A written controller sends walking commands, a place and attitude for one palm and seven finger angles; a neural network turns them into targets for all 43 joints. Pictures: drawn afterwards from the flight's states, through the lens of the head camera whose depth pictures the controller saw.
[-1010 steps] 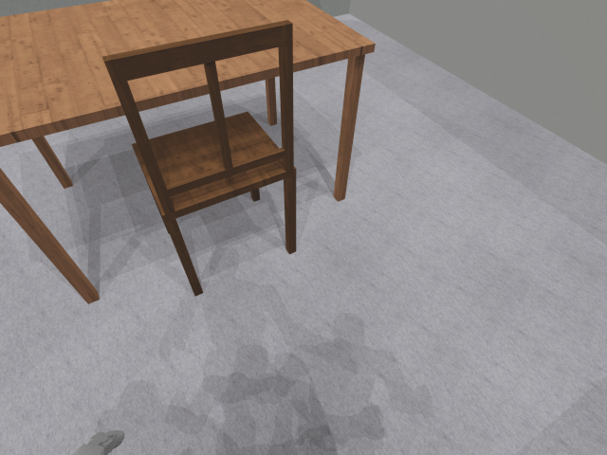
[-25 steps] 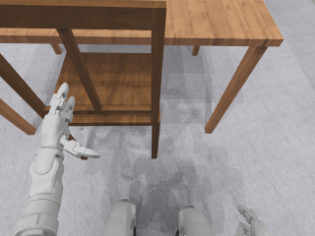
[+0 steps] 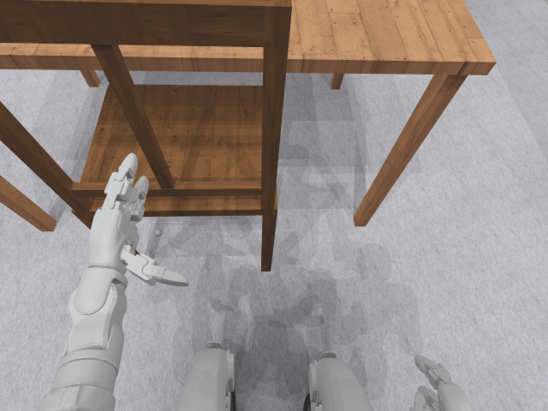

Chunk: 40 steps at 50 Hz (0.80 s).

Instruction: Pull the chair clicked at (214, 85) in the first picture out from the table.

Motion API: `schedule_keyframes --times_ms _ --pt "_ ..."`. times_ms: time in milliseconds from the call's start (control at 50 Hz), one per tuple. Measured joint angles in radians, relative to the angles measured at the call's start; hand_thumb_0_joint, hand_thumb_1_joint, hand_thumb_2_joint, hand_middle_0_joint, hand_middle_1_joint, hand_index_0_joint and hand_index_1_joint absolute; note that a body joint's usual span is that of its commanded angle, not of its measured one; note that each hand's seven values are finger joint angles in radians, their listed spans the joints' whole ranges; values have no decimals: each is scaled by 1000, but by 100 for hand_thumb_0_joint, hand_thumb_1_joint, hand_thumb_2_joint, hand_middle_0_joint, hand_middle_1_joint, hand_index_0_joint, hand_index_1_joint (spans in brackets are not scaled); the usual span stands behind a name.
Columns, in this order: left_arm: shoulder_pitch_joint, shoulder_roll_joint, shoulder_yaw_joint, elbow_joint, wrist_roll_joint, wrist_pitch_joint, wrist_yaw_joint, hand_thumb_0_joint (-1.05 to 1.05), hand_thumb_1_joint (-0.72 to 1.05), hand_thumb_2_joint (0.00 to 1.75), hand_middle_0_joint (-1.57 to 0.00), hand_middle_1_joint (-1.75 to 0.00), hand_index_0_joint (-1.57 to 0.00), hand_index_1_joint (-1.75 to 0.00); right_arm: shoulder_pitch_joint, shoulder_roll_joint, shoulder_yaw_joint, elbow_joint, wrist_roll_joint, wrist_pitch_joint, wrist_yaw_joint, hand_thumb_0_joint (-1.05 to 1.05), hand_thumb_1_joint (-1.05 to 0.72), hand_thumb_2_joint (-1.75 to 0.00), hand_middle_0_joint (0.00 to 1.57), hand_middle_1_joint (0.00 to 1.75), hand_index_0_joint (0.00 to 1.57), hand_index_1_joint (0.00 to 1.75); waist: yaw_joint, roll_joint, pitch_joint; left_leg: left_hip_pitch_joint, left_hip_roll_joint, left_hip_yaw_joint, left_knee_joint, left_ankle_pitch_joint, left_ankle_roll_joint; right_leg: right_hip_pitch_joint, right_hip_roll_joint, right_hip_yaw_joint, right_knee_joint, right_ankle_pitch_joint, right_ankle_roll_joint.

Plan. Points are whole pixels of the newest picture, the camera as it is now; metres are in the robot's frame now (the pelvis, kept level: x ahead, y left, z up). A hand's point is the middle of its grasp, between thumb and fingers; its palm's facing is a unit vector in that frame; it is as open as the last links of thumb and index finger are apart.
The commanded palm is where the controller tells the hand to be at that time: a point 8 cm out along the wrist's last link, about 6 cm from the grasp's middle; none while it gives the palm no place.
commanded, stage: aim the fingers beside a spindle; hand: left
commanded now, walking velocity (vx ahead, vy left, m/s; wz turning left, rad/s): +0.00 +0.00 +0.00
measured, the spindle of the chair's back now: (143, 131) +0.51 +0.21 +0.04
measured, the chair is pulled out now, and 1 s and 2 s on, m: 0.00 0.00 0.00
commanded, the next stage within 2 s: push the fingers through the gap in 0.08 s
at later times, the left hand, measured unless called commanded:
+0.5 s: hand (145, 199) +0.40 +0.19 +0.03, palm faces +0.06 -1.00 -0.05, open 16.9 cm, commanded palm +0.37 +0.24 +0.02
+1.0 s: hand (153, 176) +0.44 +0.19 +0.02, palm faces +0.04 -1.00 -0.03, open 16.9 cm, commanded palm +0.43 +0.24 +0.02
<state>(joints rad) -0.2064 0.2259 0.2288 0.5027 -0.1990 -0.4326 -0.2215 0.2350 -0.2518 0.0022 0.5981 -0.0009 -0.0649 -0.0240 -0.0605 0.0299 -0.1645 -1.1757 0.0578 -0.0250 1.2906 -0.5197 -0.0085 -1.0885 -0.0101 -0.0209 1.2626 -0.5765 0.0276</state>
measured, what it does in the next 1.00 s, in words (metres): stands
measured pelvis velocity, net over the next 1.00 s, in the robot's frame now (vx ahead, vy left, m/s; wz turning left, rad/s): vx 0.00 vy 0.00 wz -0.01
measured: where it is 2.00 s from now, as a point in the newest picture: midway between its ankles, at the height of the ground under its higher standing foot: outside the picture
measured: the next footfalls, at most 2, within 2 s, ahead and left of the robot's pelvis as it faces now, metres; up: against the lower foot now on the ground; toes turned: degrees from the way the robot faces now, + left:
none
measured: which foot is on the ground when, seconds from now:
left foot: down 0.00-1.00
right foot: down 0.00-1.00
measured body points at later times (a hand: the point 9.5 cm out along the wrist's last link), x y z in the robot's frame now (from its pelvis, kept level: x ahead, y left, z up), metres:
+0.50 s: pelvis +0.00 +0.00 -0.01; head +0.12 +0.02 +0.42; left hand +0.39 +0.25 +0.03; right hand +0.12 -0.26 -0.12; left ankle +0.04 +0.12 -0.62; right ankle +0.01 -0.14 -0.62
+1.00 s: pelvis +0.00 +0.00 -0.01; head +0.14 +0.01 +0.42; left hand +0.44 +0.25 +0.03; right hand +0.07 -0.27 -0.13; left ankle +0.04 +0.12 -0.62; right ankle +0.01 -0.14 -0.62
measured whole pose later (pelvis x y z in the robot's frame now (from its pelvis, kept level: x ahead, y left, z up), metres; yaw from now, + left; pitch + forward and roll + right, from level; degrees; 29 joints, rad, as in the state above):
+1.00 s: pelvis +0.00 +0.00 -0.01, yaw -1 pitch +26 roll -3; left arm -0.56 0.36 0.36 0.82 -0.15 -0.44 -0.22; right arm 0.28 -0.26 0.01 0.64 -0.02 -0.01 -0.01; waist -0.11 0.04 -0.16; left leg -1.24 0.07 -0.03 1.31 -0.52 -0.01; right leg -1.16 0.00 -0.02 1.28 -0.57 0.03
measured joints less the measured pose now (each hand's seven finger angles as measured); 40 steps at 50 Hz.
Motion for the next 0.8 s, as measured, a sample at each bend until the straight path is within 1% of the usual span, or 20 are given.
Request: schedule_keyframes --times_ms 40,100,160,200,240,300,340,380,420,460,500,560,620,660,740,800 --pt "5 -1 19 -30 18 -26 32 -2 -50 30 -6 -8 -6 -8 -4 6 -1 1 -7 -1 -1 1 -90 -89 20 30 20 30 -6 -5 3 4 2 3 1 -2 -1 2 2 3 2 -1 0" --pt "-18 31 56 -25 27 -51 60 -2 -50 30 -7 -9 -7 -8 -7 13 3 2 -11 4 2 1 -90 -89 20 30 20 30 -10 -9 3 8 3 3 2 -3 -3 4 3 4 6 -3 -2" --pt "-50 73 80 26 11 -37 43 -2 -50 30 -7 -8 -6 -8 -4 13 9 1 -5 13 6 1 -90 -89 20 30 20 30 -7 -4 -5 5 3 -2 3 -1 -4 3 4 -1 6 -2 -4" --pt "-58 87 68 57 -9 -10 16 -2 -50 30 -6 -8 -6 -8 2 8 10 -2 3 15 9 1 -90 -89 20 30 20 30 -2 2 -8 3 2 -5 1 0 -4 3 2 -5 2 -1 -5" --pt "-57 81 41 73 -23 13 -10 -2 -50 30 -6 -8 -6 -8 7 0 10 -4 10 14 7 1 -90 -89 20 30 20 30 4 8 -7 1 -1 -8 -2 3 -3 5 0 -8 -3 0 -3" --pt "-59 49 16 85 -16 21 -27 -2 -50 30 -6 -8 -6 -8 5 -6 9 4 10 6 -1 1 -90 -89 20 30 20 30 8 8 -5 -4 -4 -8 -1 4 0 1 -2 -8 -4 2 -1" --pt "-71 32 21 86 -3 4 -15 -2 -50 30 -6 -8 -6 -8 -2 -5 8 11 3 -1 -7 1 -90 -89 20 30 20 30 4 2 -2 -12 -3 -7 4 3 0 -8 -1 -6 3 1 0" --pt "-93 26 36 86 11 -24 8 -2 -50 30 -6 -8 -6 -8 -10 -2 7 17 -6 -7 -9 1 -90 -89 20 30 20 30 -4 -5 1 -23 -1 -7 14 0 -1 -19 0 -6 13 -2 -1" --pt "-123 34 55 87 25 -48 30 -2 -50 30 -6 -8 -6 -8 -16 1 6 19 -13 -9 -8 1 -90 -89 20 30 20 30 -12 -9 3 -34 0 -8 25 -2 -3 -30 2 -6 24 -5 -2" --pt "-152 54 70 95 34 -58 42 -2 -50 30 -6 -8 -6 -8 -19 4 6 20 -16 -4 -4 1 -90 -89 20 30 20 30 -19 -9 2 -42 2 -9 33 -5 -4 -39 3 -6 32 -7 -4" --pt "-179 77 79 115 36 -48 40 -2 -50 30 -6 -8 -6 -8 -16 5 7 18 -15 5 1 0 -90 -89 20 30 20 30 -22 -6 0 -47 3 -10 36 -6 -5 -44 5 -6 35 -8 -4" --pt "-205 102 79 158 26 -7 17 -2 -50 30 -6 -8 -6 -8 -5 2 10 14 -8 21 6 0 -90 -89 20 30 20 30 -22 3 -2 -45 4 -8 30 -5 -4 -43 5 -5 28 -5 -4" --pt "-216 104 73 191 13 31 -1 -2 -50 30 -6 -8 -6 -8 11 -1 12 13 0 29 6 0 -90 -89 20 30 20 30 -19 10 -1 -37 3 -5 16 0 -1 -36 5 -2 15 1 -2" --pt "-219 94 76 200 10 35 -4 -2 -50 30 -6 -8 -6 -8 19 -2 12 17 0 29 4 0 -90 -89 20 30 20 30 -18 10 0 -35 3 -2 9 3 -1 -35 5 0 8 4 -1" --pt "-238 77 89 210 22 -7 15 -2 -50 30 -6 -8 -6 -8 28 0 11 32 -9 23 2 0 -90 -89 20 30 20 30 -23 5 1 -37 4 -1 7 3 -1 -38 6 1 7 5 -1" --pt "-286 91 108 257 43 -38 25 -2 -50 30 -6 -8 -6 -8 27 1 13 44 -16 24 3 0 -90 -89 20 30 20 30 -33 -1 0 -50 5 -3 19 0 -2 -51 7 0 18 1 -2"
